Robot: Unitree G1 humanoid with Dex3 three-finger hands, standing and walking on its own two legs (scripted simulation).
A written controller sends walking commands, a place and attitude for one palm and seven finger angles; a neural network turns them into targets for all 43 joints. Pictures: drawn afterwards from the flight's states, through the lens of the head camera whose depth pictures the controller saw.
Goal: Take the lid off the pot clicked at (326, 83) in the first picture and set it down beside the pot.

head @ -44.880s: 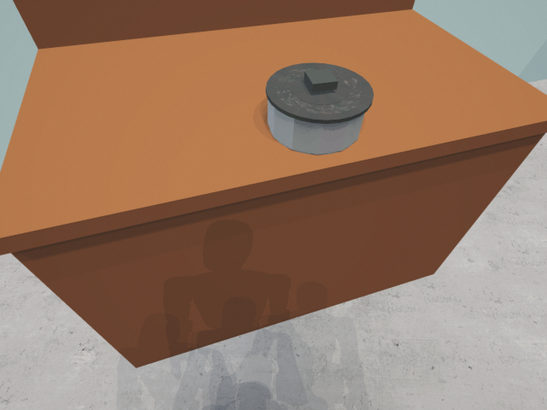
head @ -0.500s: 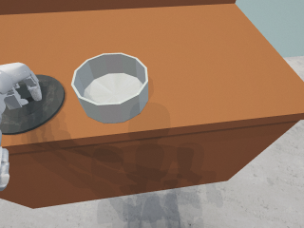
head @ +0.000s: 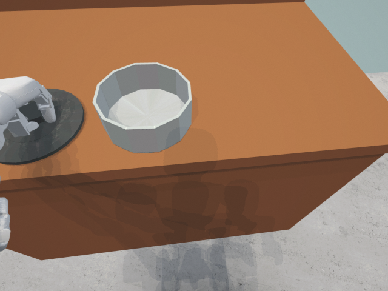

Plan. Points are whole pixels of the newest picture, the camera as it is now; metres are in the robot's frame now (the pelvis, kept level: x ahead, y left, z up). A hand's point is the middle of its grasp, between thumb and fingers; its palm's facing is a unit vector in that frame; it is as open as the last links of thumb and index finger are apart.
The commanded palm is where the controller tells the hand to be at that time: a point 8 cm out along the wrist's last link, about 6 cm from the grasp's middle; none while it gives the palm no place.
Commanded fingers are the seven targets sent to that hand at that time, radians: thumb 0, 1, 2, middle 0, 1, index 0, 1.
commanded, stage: open the fingers wide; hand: left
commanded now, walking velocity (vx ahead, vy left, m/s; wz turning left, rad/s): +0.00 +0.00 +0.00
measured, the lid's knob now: (27, 115) +0.46 +0.35 +0.09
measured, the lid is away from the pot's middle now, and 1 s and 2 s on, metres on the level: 0.25 0.25 0.25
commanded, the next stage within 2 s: raise the empty hand in 0.74 s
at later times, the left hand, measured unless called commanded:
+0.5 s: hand (25, 114) +0.44 +0.34 +0.11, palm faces -0.39 -0.10 -0.92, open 8.9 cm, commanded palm +0.45 +0.33 +0.15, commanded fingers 0.00 -0.11 0.86 -0.45 -0.66 -0.45 -0.66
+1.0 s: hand (24, 116) +0.44 +0.34 +0.11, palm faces -0.38 -0.10 -0.92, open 10.7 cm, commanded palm +0.44 +0.34 +0.17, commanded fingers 0.00 -0.12 0.87 -0.46 -0.65 -0.46 -0.65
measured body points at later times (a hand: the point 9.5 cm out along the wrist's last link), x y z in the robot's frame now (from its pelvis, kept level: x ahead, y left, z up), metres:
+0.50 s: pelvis +0.01 -0.01 +0.00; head +0.08 +0.00 +0.44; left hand +0.45 +0.34 +0.16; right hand +0.07 -0.28 -0.13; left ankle -0.02 +0.07 -0.73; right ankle +0.02 -0.14 -0.73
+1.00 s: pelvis +0.01 +0.00 +0.00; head +0.07 +0.01 +0.44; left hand +0.45 +0.34 +0.16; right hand +0.07 -0.28 -0.12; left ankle -0.02 +0.07 -0.73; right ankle +0.02 -0.14 -0.73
